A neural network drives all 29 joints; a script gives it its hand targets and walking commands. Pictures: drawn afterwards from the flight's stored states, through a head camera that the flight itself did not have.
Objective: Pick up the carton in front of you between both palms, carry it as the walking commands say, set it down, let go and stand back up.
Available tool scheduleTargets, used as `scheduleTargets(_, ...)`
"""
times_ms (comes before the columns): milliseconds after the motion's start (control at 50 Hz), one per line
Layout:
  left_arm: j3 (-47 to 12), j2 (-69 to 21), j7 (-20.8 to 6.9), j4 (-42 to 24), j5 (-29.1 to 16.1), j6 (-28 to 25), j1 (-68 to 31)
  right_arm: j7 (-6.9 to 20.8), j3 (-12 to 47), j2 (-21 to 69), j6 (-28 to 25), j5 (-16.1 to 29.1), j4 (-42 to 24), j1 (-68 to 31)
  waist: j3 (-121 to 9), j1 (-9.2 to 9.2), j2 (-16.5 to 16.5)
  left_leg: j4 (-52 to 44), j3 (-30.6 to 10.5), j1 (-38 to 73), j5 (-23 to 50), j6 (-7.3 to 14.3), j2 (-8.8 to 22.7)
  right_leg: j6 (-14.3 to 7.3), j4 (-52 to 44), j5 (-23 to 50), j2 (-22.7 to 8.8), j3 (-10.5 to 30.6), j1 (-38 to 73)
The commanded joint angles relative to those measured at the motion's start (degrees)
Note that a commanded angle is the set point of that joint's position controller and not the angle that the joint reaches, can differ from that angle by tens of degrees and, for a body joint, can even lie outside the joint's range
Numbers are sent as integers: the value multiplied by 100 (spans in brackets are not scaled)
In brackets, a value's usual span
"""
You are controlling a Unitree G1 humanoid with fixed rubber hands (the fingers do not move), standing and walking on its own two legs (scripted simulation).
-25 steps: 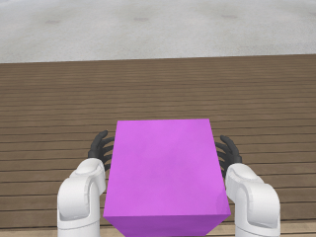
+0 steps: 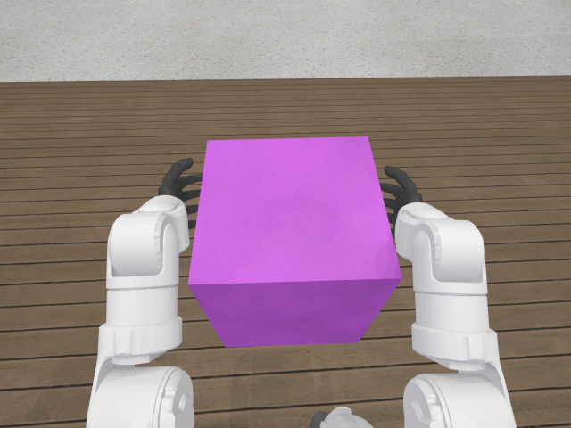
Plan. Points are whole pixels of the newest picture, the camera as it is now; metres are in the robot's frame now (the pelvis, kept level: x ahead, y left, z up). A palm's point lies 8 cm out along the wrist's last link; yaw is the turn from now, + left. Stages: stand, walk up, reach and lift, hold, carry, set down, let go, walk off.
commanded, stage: carry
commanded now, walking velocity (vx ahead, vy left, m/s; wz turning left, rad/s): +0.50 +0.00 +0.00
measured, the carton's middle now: (290, 251) +0.37 -0.01 +0.04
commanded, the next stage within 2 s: none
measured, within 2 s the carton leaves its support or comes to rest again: neither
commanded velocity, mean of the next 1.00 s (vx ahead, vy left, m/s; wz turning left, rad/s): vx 0.15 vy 0.00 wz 0.00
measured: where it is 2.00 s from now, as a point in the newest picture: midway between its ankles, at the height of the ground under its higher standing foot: (290, 336)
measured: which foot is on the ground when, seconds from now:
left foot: down 0.00-0.08, up 0.10-0.50, down 0.52-1.00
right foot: up 0.00-0.06, down 0.08-0.52, up 0.54-0.90, down 0.92-1.00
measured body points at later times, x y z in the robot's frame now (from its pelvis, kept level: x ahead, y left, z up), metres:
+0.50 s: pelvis +0.36 -0.02 -0.05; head +0.41 -0.03 +0.40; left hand +0.73 +0.14 +0.07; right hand +0.73 -0.16 +0.06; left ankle +0.50 +0.04 -0.77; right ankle +0.20 -0.07 -0.74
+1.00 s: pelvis +0.55 -0.03 -0.09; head +0.59 -0.04 +0.36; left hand +0.92 +0.12 +0.02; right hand +0.92 -0.19 +0.01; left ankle +0.50 +0.03 -0.80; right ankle +0.56 -0.13 -0.81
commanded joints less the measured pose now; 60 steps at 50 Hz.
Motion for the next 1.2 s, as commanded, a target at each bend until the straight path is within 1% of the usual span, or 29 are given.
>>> scheduleTargets(0, -3863, -5928, -1189, 56, -2371, 101, -3440, 1316, 3667, 5597, -36, 2385, -329, -3742, -2035, -147, 938, 272, -452, 1696, 4668, 429, 1043, -132, -928, 713, 381, -366, 734)
scheduleTargets(40, -3681, -5926, -1237, 210, -2339, 172, -3305, 1305, 3638, 5677, 26, 2352, -267, -3800, -2391, 228, 754, 1513, -134, 1584, 5049, 120, 891, -167, -1422, 930, 543, -566, 2008)
scheduleTargets(60, -3584, -5919, -1278, 273, -2317, 199, -3225, 1300, 3640, 5710, 40, 2330, -202, -3795, -2585, 467, 417, 2478, -84, 847, 4161, 9, 748, -118, -1419, 1009, 262, -340, 3092)
scheduleTargets(80, -3450, -5917, -1330, 393, -2322, 235, -3112, 1285, 3599, 5679, 50, 2278, -181, -3825, -2847, 615, -312, 3566, -225, -458, 2064, 1, 545, -35, -578, 1946, -657, 741, 4305)
scheduleTargets(100, -3421, -5789, -1362, 414, -2275, 230, -3252, 1268, 3577, 5908, 102, 2242, -148, -3784, -3165, 449, -1663, 4839, -529, -2413, -771, -169, -373, -861, -974, 2038, -1847, 3243, 5502)
scheduleTargets(120, -3495, -6010, -1405, 379, -2402, 237, -3276, 1238, 3531, 5824, 123, 2195, -270, -3912, -3146, 558, -1699, 5413, -977, -2935, -955, -24, -245, -1249, -1201, 1340, -1882, 3564, 5524)
scheduleTargets(180, -3766, -6491, -1493, -312, -2710, 166, -3961, 1133, 3653, 6093, 48, 2190, -657, -4270, -2576, 497, -347, 4601, -1109, -3092, -181, 60, 214, -963, -1237, 2194, -1446, 2322, 4571)
scheduleTargets(300, -4105, -6393, -1440, -723, -2775, 36, -3513, 964, 3861, 6051, -135, 1989, -771, -3437, -2814, 597, -516, 3068, -729, -3411, 845, -44, 118, -730, -938, 4287, -1020, 1213, 5035)
scheduleTargets(380, -4218, -6101, -1443, -783, -2737, 18, -3246, 939, 3965, 5727, -152, 1907, -1028, -3349, -2529, 742, -539, 1023, -36, -2863, 2583, -122, -377, -458, -568, 4800, -212, 317, 4792)
scheduleTargets(440, -4206, -5922, -1436, -485, -2640, 21, -2898, 1015, 3921, 5422, -66, 1844, -925, -3165, -2487, 662, -578, -207, 85, -1238, 4137, -23, -535, -306, 139, 3646, -59, 94, 4028)
scheduleTargets(480, -4190, -5863, -1463, -213, -2613, 25, -2942, 1099, 3818, 5295, -20, 1815, -725, -3025, -2521, 165, -378, -1076, -119, 209, 5170, 2, -151, -35, 1379, 2725, 24, -106, 3446)
scheduleTargets(500, -4159, -5832, -1479, -59, -2564, 21, -2940, 1153, 3733, 5185, 13, 1827, -647, -3053, -2444, 1, -22, -793, -468, 1087, 6284, -2, 385, 83, 2065, 955, 203, -127, 2699)
scheduleTargets(520, -4049, -5822, -1474, 142, -2469, 37, -2929, 1209, 3592, 5046, 76, 1845, -441, -3057, -2352, 77, 791, 195, -1324, 1977, 9116, -76, 1323, 101, 2946, -2848, 653, -172, 1508)
scheduleTargets(540, -3984, -5877, -1446, 293, -2493, 131, -3152, 1234, 3420, 4973, 88, 1778, -203, -3196, -2954, 23, 1413, 1199, -2395, 3072, 10965, 881, 2329, 264, 3616, -3730, 795, 662, 572)
scheduleTargets(560, -3911, -5887, -1408, 354, -2482, 177, -3129, 1279, 3437, 5147, 96, 1854, 23, -3106, -3447, -139, 1414, 1073, -2805, 3241, 9535, 1472, 2561, 199, 3905, -3515, 531, 979, 175)
scheduleTargets(580, -3929, -5998, -1391, 182, -2514, 160, -3376, 1333, 3522, 5461, 65, 2033, -77, -3163, -3315, -99, 1020, 645, -2647, 2564, 8000, 1399, 2196, 114, 3490, -3202, 390, 958, 289)
scheduleTargets(600, -3951, -6169, -1365, 2, -2550, 117, -3667, 1374, 3613, 5757, 33, 2217, -337, -3510, -3118, -9, 447, 448, -2457, 2060, 7409, 1115, 1920, 142, 2895, -2908, 305, 885, 493)
scheduleTargets(620, -3937, -6311, -1324, -139, -2539, 74, -3678, 1397, 3725, 5961, 12, 2410, -616, -3880, -3071, 109, 180, 334, -2351, 1613, 7224, 1043, 1842, 176, 2307, -2619, 208, 914, 754)
scheduleTargets(740, -4039, -6485, -1123, -340, -2285, -112, -3031, 1375, 3952, 6228, -100, 2510, -1036, -3726, -3419, -2, 774, 525, -1386, 1670, 8043, 479, 1248, 232, 685, -1234, 513, 351, 1241)
scheduleTargets(820, -4222, -6339, -1128, -494, -2214, -210, -2952, 1413, 4122, 6068, -209, 2442, -1094, -3496, -3277, -114, 780, 825, -1285, 1911, 7548, 582, 1060, 215, -127, -579, 539, 255, 1026)
scheduleTargets(880, -4242, -6081, -1175, -532, -2208, -180, -2885, 1385, 4204, 5835, -226, 2422, -1037, -3427, -3115, 73, 594, 1292, -1158, 1143, 6450, 554, 902, 30, -1253, 779, 298, 316, 1965)
scheduleTargets(900, -4190, -5936, -1203, -467, -2196, -139, -2832, 1367, 4194, 5736, -208, 2369, -916, -3284, -3070, 124, 347, 1477, -1135, 355, 5333, 412, 770, -143, -1160, 2364, -54, 639, 2693)
scheduleTargets(920, -4100, -5806, -1236, -318, -2175, -92, -2730, 1346, 4152, 5629, -169, 2281, -768, -3180, -3122, 190, -183, 1764, -1090, -817, 3449, 152, 554, -580, -386, 5566, -945, 1378, 3625)
scheduleTargets(940, -4020, -5756, -1259, -121, -2126, -80, -2657, 1329, 4081, 5619, -103, 2319, -676, -3205, -3227, 327, -696, 1873, -986, -1211, 1997, -139, 169, -1074, -207, 6817, -1363, 1624, 3999)
scheduleTargets(980, -3942, -5832, -1320, 34, -2159, -77, -2546, 1336, 4016, 5737, -63, 2327, -550, -3386, -3031, 395, -1145, 1477, -969, -1841, -204, -170, -81, -1152, -340, 6890, -1414, 1814, 4396)
scheduleTargets(1040, -4065, -6062, -1372, -180, -2374, -83, -3072, 1351, 3891, 5857, -111, 2289, -505, -3637, -3070, 299, -674, 389, -1009, -388, 1569, -46, 104, -553, -393, 5088, -810, 1197, 3421)
scheduleTargets(1100, -4100, -6140, -1328, -204, -2450, -42, -3278, 1313, 3688, 5780, -92, 2193, -201, -3330, -2950, 214, 504, 1060, -1426, 798, 6336, 279, 956, -274, -140, 2121, -207, 643, 2007)
scheduleTargets(1140, -4069, -6183, -1324, -90, -2472, -21, -3265, 1294, 3593, 5741, -97, 2097, -69, -3182, -2915, 173, 646, 1102, -1426, 1016, 6983, 452, 1050, -129, -253, 1332, 30, 499, 1717)
scheduleTargets(1180, -4029, -6230, -1345, 11, -2523, -14, -3331, 1276, 3538, 5720, -110, 2050, -73, -3234, -2851, 186, 561, 1197, -1302, 716, 6394, 415, 909, -175, -387, 1966, -38, 573, 2014)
